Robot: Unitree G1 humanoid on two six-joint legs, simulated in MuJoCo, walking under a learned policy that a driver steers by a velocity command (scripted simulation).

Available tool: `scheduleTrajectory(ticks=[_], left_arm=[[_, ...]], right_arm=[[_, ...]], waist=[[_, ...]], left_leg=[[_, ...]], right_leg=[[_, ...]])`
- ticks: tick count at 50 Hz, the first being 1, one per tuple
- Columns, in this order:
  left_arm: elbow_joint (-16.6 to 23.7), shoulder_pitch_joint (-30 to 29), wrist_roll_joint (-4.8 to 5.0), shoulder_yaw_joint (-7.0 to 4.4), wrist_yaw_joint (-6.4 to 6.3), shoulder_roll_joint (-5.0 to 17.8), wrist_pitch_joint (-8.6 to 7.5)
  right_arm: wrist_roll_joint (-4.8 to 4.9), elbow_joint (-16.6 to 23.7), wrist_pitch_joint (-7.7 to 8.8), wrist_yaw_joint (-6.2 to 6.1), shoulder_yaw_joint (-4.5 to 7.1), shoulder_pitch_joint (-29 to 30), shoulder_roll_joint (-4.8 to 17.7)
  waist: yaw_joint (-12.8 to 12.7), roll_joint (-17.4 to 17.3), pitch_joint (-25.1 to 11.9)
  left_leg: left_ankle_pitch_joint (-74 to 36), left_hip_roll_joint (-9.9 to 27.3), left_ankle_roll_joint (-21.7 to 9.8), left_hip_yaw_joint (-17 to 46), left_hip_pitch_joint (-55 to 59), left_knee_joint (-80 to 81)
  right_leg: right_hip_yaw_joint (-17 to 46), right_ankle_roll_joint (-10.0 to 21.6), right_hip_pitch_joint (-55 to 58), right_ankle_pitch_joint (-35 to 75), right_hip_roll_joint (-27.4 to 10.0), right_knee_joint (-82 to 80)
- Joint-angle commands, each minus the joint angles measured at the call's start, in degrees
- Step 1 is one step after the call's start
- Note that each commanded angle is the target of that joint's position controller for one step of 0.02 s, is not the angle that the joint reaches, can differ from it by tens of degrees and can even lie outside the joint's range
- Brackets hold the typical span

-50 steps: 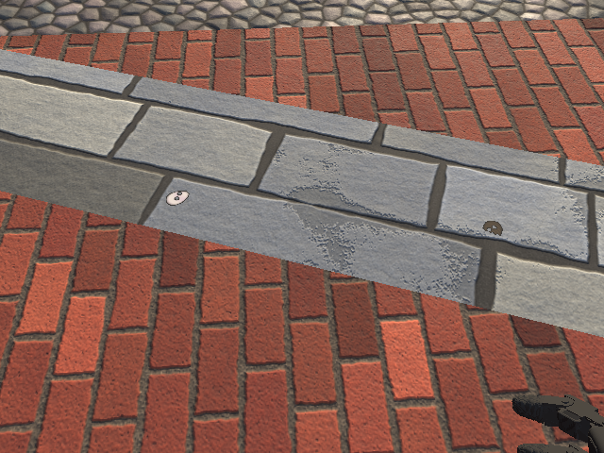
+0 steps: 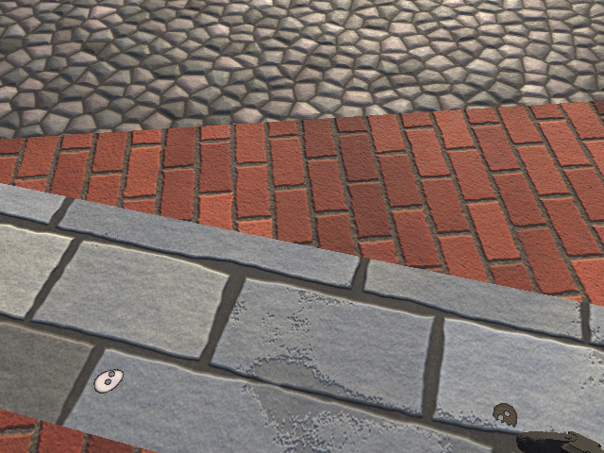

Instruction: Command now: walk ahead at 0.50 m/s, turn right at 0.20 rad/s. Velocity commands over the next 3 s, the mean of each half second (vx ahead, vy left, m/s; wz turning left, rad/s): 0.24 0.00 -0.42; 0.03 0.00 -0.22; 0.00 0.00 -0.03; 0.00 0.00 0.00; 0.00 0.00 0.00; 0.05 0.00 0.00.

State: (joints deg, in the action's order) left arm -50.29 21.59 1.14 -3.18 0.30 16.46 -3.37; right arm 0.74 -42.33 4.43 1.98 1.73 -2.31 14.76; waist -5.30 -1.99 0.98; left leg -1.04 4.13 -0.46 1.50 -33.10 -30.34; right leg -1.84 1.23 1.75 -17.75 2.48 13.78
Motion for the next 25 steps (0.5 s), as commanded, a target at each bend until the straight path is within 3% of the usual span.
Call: scheduleTrajectory(ticks=[1, 2, 3, 4, 5, 6, 8, 9, 11, 13, 18, 22, 25], left_arm=[[1.8, -0.4, 0.38, -2.75, -0.72, 11.0, 0.44], [2.0, -1.1, 0.24, -2.39, -0.79, 10.2, 0.61], [3.2, -1.3, -0.73, -1.25, -0.88, 7.2, 0.55], [4.6, 5.2, -1.05, 0.63, -0.83, 1.0, -0.30], [3.6, 5.2, -0.45, 0.02, -0.81, 3.9, -1.02], [4.6, 1.3, 0.92, -1.55, -0.90, 8.6, -0.94], [5.2, -2.2, 0.38, -1.97, -1.46, 7.7, 0.39], [4.9, -1.3, 0.24, -2.37, -1.69, 7.0, 1.69], [5.4, 0.1, 0.21, -2.32, -1.91, 4.7, 3.91], [7.3, -1.8, -0.13, -2.29, -2.06, 3.8, 4.87], [10.8, -8.3, -0.57, -2.03, -0.31, 3.0, 4.74], [14.0, -12.4, -0.64, -2.72, 1.09, 4.5, 5.68], [15.2, -11.5, -0.56, -3.41, 1.58, 5.2, 6.21]], right_arm=[[-0.01, 3.8, 1.64, 0.30, 2.34, 0.4, 7.4], [-0.21, 1.7, 1.76, -0.09, 3.54, -6.7, 9.5], [-1.45, -0.2, 1.84, -0.70, 4.78, -15.8, 13.1], [-2.76, -0.8, 1.21, -1.26, 6.11, -20.4, 18.6], [-2.22, -0.4, 0.79, -1.21, 4.89, -20.7, 14.2], [-1.81, 0.4, 0.60, -1.40, 3.78, -16.5, 11.0], [-1.38, 0.5, 0.41, -1.45, 2.70, -9.5, 7.0], [-1.51, 0.4, 0.54, -1.38, 2.44, -7.0, 5.8], [-2.35, 0.0, 0.95, -1.39, 2.82, -4.0, 6.6], [-2.44, -0.6, 1.02, -2.04, 3.34, -2.4, 8.0], [-1.47, -2.1, -0.81, -3.72, 3.86, -2.4, 9.8], [-0.11, -3.2, -2.62, -3.40, 4.64, -3.7, 11.9], [1.17, -3.4, -3.60, -3.32, 5.01, -2.8, 12.3]], waist=[[4.7, 6.9, 0.7], [8.4, 6.1, -3.7], [12.1, 3.6, -11.6], [10.4, -9.9, -20.8], [11.3, -12.5, -25.1], [10.8, -8.3, -16.8], [7.3, -3.7, -8.3], [5.3, -4.9, -6.3], [3.2, -5.7, -4.7], [2.6, -5.0, -3.3], [4.7, -3.2, -4.1], [6.0, -2.9, -3.1], [4.3, -3.1, -3.0]], left_leg=[[4.5, -1.8, -1.8, -0.7, 6.3, 3.2], [4.4, -3.0, -3.2, -1.9, 16.8, 4.6], [-1.5, 2.9, -6.0, 2.9, 32.9, 1.4], [-4.2, 18.3, -14.2, 24.6, 55.4, 2.3], [-8.5, 21.2, -16.5, 34.5, 54.9, 7.4], [-13.3, 19.5, -14.3, 24.8, 47.9, 7.3], [-20.3, 14.8, -11.7, 11.4, 33.9, 9.0], [-19.6, 13.0, -10.7, 7.0, 27.7, 11.2], [-19.8, 12.3, -11.7, 2.2, 20.4, 14.9], [-19.4, 12.7, -12.5, -1.3, 19.0, 17.1], [-16.2, 12.0, -11.5, -8.4, 23.0, 16.8], [-13.4, 14.4, -10.6, -8.5, 28.0, 12.7], [-13.8, 14.4, -7.5, -9.2, 29.8, 5.3]], right_leg=[[10.0, 8.2, -0.9, 27.7, -16.8, 3.3], [8.2, 6.7, -2.9, 33.5, -14.0, 11.1], [6.0, 4.2, -10.8, 28.1, -10.2, 25.1], [1.4, -0.9, -33.3, 3.7, -1.0, 47.4], [8.8, -1.8, -38.3, -18.0, 0.1, 56.3], [9.9, -2.0, -41.5, -16.6, -2.5, 60.2], [7.1, -2.7, -39.8, -10.8, -6.6, 56.3], [6.8, -3.0, -36.0, -8.5, -8.2, 53.9], [5.1, -4.0, -31.4, -4.3, -7.9, 52.9], [4.8, -4.5, -32.2, -0.1, -8.3, 48.2], [2.1, -3.3, -29.2, 11.4, -8.2, 33.1], [0.2, -1.5, -29.2, 6.4, -7.2, 27.2], [-1.9, 1.1, -25.3, 5.9, -5.2, 18.9]])
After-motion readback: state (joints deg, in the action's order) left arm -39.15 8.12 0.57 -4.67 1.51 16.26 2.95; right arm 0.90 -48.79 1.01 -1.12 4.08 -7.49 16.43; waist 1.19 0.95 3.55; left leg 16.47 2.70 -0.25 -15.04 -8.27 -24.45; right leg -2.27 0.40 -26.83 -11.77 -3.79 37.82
